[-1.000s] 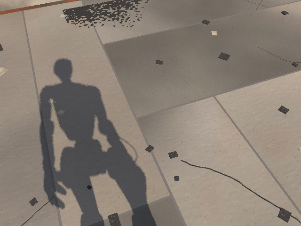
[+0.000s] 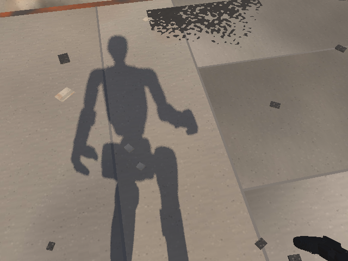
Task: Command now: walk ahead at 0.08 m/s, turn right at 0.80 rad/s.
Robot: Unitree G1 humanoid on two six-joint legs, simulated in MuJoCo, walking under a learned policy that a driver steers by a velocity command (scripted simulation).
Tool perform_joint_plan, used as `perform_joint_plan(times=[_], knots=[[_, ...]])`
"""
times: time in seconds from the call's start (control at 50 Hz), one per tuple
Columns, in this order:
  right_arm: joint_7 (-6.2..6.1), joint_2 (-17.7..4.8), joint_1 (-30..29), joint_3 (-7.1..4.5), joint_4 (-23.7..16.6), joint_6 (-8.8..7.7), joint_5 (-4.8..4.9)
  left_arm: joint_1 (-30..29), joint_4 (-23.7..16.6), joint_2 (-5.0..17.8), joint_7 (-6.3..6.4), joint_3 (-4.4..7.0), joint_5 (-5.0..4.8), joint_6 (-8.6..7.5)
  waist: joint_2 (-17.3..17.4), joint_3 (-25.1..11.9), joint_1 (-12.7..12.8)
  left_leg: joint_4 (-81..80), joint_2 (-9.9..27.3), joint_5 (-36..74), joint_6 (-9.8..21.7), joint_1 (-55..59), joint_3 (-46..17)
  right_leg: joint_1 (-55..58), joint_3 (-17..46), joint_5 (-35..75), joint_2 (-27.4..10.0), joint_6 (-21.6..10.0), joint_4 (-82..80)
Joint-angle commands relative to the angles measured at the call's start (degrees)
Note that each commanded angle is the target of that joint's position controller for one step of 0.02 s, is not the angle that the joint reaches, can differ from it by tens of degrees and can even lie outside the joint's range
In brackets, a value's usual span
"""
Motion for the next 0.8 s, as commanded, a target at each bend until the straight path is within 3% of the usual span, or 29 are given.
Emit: perform_joint_plan(times=[0.02,0.08,0.16,0.22,0.24,0.26,0.28,0.3,0.32,0.34,0.36,0.4,0.44,0.46,0.5,0.54,0.56,0.6,0.62,0.64,0.66,0.68,0.7,0.72,0.74,0.76,0.78,0.8], knots=[[-1.89,-4.32,7.16,-1.74,-2.25,1.38,0.04,-3.06,-7.35,9.39,1.69,2.66,-0.77,0.33,-0.69,-10.41,-4.34,-12.13,-2.48,3.97,-2.34,6.48,3.48,1.89,20.29,-3.26,-12.44,-6.56,-7.97],[-2.24,-5.13,3.86,-2.01,-3.4,2.06,1.6,-2.96,-9.23,9.44,2.89,3.24,-2.03,2.4,-6.05,-11.47,-2.58,-20.43,-3.35,7.47,-2.84,5.74,1.93,6.39,22.97,-16.92,-11.87,-2.9,-7.57],[-1.13,-6.02,0.64,-2.62,-3.91,0.64,2.47,-2.43,-11.49,9.07,3.17,3.91,-1.36,3.96,-10.02,-9.95,-0.44,-30.73,-4.62,7.26,-1.75,9.43,1.36,9.46,27.19,-19.29,-11.93,-0.88,-6.27],[0.16,-8.19,5.0,-3.94,-2.12,-0.58,3.04,-4.23,-13.69,8.56,2.81,4.0,-1.53,4.36,-11.43,-9.92,-2.57,-44.77,-3.51,9.68,0.52,19.01,1.58,9.77,30.71,-17.3,-11.27,1.03,-2.7],[0.32,-9.46,7.42,-4.56,-1.02,-0.65,2.65,-4.0,-14.01,7.01,2.7,3.39,-1.91,4.37,-8.89,-11.37,-3.3,-51.14,0.81,14.27,2.43,25.44,0.99,7.86,27.98,-23.01,-9.02,2.8,2.33],[0.28,-12.15,6.17,-4.99,-2.14,-0.14,1.26,0.87,-13.27,3.38,2.65,2.27,-1.58,4.61,1.0,-14.75,-0.33,-51.73,13.11,15.25,7.66,33.45,-8.98,1.73,19.61,-33.58,-3.82,4.95,15.59],[0.62,-14.44,4.92,-5.42,-2.8,0.49,-1.53,-0.24,-15.6,6.13,2.1,2.98,-1.76,3.64,18.46,-11.75,1.07,-54.69,20.91,19.85,15.91,30.9,-22.81,-9.21,10.12,-37.74,1.02,7.51,28.14],[0.68,-10.64,2.83,-4.87,-4.38,0.35,-1.54,0.35,-13.99,11.92,1.66,4.26,-0.47,2.71,13.84,-10.47,0.84,-54.37,21.89,19.39,17.67,28.79,-23.27,-11.47,10.01,-33.0,-3.42,10.0,38.82],[0.52,-8.39,1.18,-4.14,-5.09,0.58,-0.32,1.2,-11.95,13.0,1.52,4.55,-0.58,2.88,8.51,-9.19,0.82,-52.21,18.47,18.62,15.76,26.84,-15.8,-10.87,8.61,-28.7,-4.35,10.86,42.93],[0.43,-7.56,1.03,-3.63,-5.5,0.97,0.62,1.92,-10.37,11.07,1.81,3.99,-0.42,3.51,5.01,-8.43,0.44,-51.01,14.65,18.15,13.86,25.61,-10.85,-10.06,7.4,-25.96,-4.46,11.62,46.94],[0.31,-7.68,1.55,-3.29,-5.28,1.32,1.34,2.51,-10.07,9.11,1.81,3.19,-0.2,3.87,4.01,-7.06,-0.17,-51.05,13.39,19.57,13.76,24.52,-8.87,-10.87,6.33,-24.11,-4.31,12.3,51.69],[0.58,-7.28,4.18,-2.39,-4.26,1.71,1.06,0.68,-10.71,5.57,1.8,1.53,-0.18,3.61,4.22,-6.38,-1.23,-51.53,10.56,22.92,14.15,22.71,-6.15,-8.4,3.99,-23.29,-4.68,13.04,51.11],[1.16,-5.31,4.85,-1.42,-3.49,1.96,1.27,-0.43,-10.9,2.52,1.97,0.05,0.62,3.28,7.11,-7.35,-0.94,-51.41,7.39,19.3,13.18,24.78,-4.22,-4.63,0.26,-23.24,-8.83,13.81,37.48],[1.29,-7.1,5.28,-2.05,-3.8,2.33,1.84,-2.38,-11.47,2.39,2.04,-0.12,0.74,3.14,9.53,-6.61,-2.14,-51.8,6.32,18.52,13.11,24.99,-4.71,-2.42,-2.54,-24.75,-9.56,14.3,30.44],[1.12,-13.07,8.95,-4.2,-3.56,3.21,2.21,-6.31,-12.55,3.8,2.21,0.39,-0.19,2.68,13.15,-5.64,-4.8,-51.2,7.36,18.8,14.13,27.3,-9.12,-0.45,-3.88,-28.07,-8.27,14.39,22.19],[0.84,-13.95,10.98,-4.73,-3.56,3.52,2.28,-5.96,-11.71,5.0,2.28,0.87,-1.2,2.13,13.84,-6.84,-5.22,-50.86,9.42,19.37,14.81,30.56,-14.38,0.88,-1.94,-27.3,-7.48,13.6,16.32],[0.58,-13.29,11.87,-4.77,-3.43,3.66,2.91,-4.3,-11.22,5.41,2.07,1.01,-1.56,1.68,12.96,-9.55,-4.61,-52.47,9.19,7.07,14.78,31.39,-16.66,3.24,-1.49,-27.22,-7.32,12.49,12.28],[-0.18,-13.45,11.35,-5.0,-3.5,4.22,4.76,-0.16,-9.73,5.91,1.0,1.56,-2.19,0.38,13.93,-8.48,-1.37,-57.21,7.26,-16.84,13.06,23.57,-20.2,13.36,-2.4,-22.73,-7.26,8.6,-0.23],[-0.52,-12.88,9.08,-4.95,-4.2,4.33,4.98,4.37,-7.44,6.52,0.62,1.93,-1.8,-0.34,13.75,-6.36,1.6,-57.67,3.88,-18.4,9.71,15.32,-17.78,23.08,-3.46,-16.59,-8.29,5.95,-9.08],[-0.59,-10.06,6.38,-4.52,-5.56,4.04,4.79,11.85,-4.54,9.45,0.71,2.82,-0.62,-0.99,10.23,-7.24,4.57,-49.02,-1.24,-16.6,3.93,-0.03,-11.0,40.13,-0.18,-15.15,-15.56,3.24,-10.77],[0.06,-2.71,8.43,-2.78,-6.17,3.27,4.94,12.86,-4.13,11.42,0.93,3.29,-0.21,-1.36,-7.38,-9.91,3.34,-26.24,-5.52,-12.94,3.31,-12.37,0.83,46.51,15.9,-29.42,-31.74,0.53,-8.47],[0.36,-6.59,3.48,-3.47,-9.83,1.51,5.08,8.65,-5.59,12.5,0.25,3.51,1.78,-2.53,-12.81,-3.22,3.26,-19.76,-0.22,-6.77,3.7,-21.76,-0.01,34.99,28.02,-40.65,-38.3,-4.11,-13.43],[1.01,-9.18,3.5,-4.24,-9.36,0.95,5.02,3.71,-6.63,8.91,0.72,2.71,1.21,-3.66,-11.64,0.74,0.79,-13.62,1.71,-1.35,3.73,-23.97,0.24,33.32,24.7,-40.99,-35.88,-3.19,-14.88],[1.57,-9.14,5.79,-4.43,-7.61,0.82,4.49,1.78,-6.74,6.11,1.11,1.96,0.21,-4.36,-10.83,0.9,-0.26,-9.17,1.93,2.6,3.46,-24.43,1.12,33.72,18.91,-35.17,-32.53,-0.3,-15.0],[1.95,-8.52,8.12,-4.4,-6.07,0.87,3.91,1.4,-6.98,5.25,1.28,1.58,-0.15,-4.63,-9.89,-0.82,-0.85,-4.43,2.76,5.31,3.04,-23.63,2.33,33.88,13.78,-29.43,-30.3,1.54,-14.35],[2.52,-7.86,8.82,-4.18,-5.5,0.85,3.68,2.28,-6.48,4.92,1.3,1.32,0.08,-4.92,-8.49,-0.19,-0.59,-0.32,3.75,8.61,2.6,-23.37,3.42,31.95,9.06,-23.77,-28.71,2.07,-14.47],[5.15,-8.22,5.51,-4.38,-5.26,2.91,-2.82,5.48,-5.1,7.08,0.69,1.29,3.13,-4.03,-2.83,0.69,-0.02,2.69,2.17,8.31,2.73,-18.23,8.2,23.52,4.67,-25.8,-26.82,2.16,-17.4],[6.42,-7.44,5.08,-4.33,-5.73,3.84,-2.32,5.42,-4.68,7.52,0.17,1.56,3.39,-3.9,-4.72,2.73,-0.47,4.13,2.48,10.11,2.62,-17.74,8.61,20.73,1.59,-24.42,-25.82,2.59,-18.12]])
